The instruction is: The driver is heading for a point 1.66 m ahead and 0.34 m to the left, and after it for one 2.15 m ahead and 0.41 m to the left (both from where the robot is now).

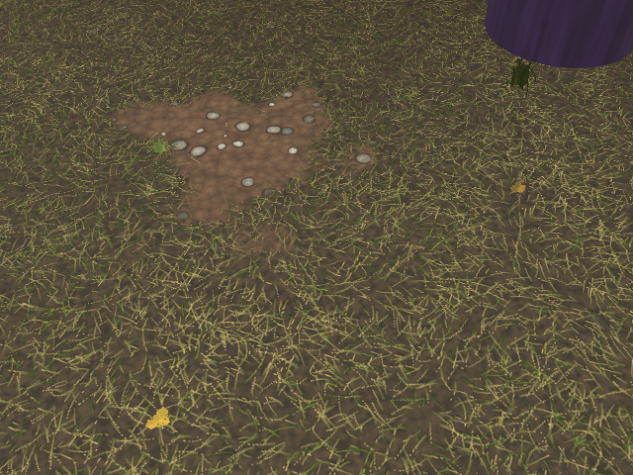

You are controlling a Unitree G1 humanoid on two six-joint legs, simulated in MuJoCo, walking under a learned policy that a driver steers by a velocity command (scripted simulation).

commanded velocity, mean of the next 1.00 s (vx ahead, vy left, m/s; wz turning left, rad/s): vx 0.14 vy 0.00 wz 0.00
